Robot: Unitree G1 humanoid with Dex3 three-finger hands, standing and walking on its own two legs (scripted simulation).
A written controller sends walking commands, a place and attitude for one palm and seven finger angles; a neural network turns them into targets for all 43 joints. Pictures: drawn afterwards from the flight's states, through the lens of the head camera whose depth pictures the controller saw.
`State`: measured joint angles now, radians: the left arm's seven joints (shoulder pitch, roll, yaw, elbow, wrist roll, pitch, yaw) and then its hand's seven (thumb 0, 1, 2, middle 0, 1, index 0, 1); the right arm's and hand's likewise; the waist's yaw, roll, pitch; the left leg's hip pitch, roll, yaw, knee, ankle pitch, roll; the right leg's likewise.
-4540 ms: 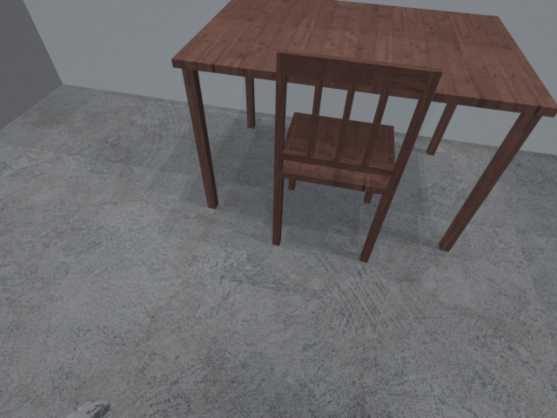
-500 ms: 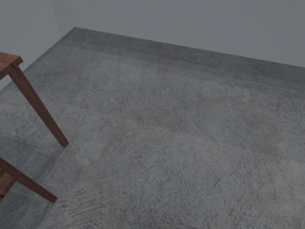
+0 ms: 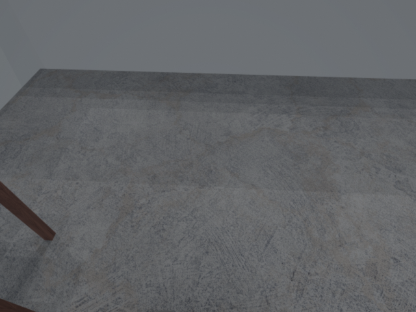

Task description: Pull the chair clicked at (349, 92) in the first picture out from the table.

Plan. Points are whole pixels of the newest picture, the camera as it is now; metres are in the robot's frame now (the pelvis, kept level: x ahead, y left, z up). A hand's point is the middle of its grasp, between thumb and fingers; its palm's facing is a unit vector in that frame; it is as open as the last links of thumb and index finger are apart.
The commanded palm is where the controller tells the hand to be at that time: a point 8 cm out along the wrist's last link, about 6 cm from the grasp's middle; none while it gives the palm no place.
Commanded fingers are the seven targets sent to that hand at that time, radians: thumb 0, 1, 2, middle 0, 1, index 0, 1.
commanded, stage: walk to a spot facing it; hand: left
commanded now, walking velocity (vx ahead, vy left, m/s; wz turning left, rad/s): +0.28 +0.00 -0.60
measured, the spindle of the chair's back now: out of the picture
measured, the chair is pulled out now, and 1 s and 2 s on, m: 0.00 0.00 0.00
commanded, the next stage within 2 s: turn to face it in 0.66 s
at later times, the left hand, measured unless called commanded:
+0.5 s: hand (139, 274) +0.23 +0.19 -0.18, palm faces -0.30 -0.94 -0.17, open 7.4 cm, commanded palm none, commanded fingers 0.00 0.90 0.90 -0.20 -0.30 -0.20 -0.30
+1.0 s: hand (192, 226) +0.36 +0.08 -0.16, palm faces -0.43 -0.89 -0.17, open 7.4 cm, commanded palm none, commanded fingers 0.00 0.90 0.90 -0.20 -0.30 -0.20 -0.30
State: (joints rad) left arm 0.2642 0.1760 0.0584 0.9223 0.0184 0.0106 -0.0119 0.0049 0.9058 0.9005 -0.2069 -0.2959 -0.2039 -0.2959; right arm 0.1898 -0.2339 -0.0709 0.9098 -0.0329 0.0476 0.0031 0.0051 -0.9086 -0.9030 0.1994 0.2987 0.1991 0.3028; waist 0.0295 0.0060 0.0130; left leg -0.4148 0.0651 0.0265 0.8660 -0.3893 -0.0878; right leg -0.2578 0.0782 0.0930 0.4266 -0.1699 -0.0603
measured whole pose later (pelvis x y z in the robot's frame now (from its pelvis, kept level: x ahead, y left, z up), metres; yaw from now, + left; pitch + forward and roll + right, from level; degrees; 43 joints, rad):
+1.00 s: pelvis +0.18 -0.02 -0.01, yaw -26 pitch +0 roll -1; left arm 0.16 0.15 0.03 0.95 0.03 0.00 0.01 0.01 0.91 0.90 -0.20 -0.30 -0.20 -0.30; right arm 0.25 -0.17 -0.03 0.96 -0.02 0.02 -0.01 0.00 -0.91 -0.90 0.20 0.30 0.20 0.30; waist -0.03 0.02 0.00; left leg -0.40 0.11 0.04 0.81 -0.34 -0.05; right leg -0.27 0.04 -0.10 0.47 -0.20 -0.06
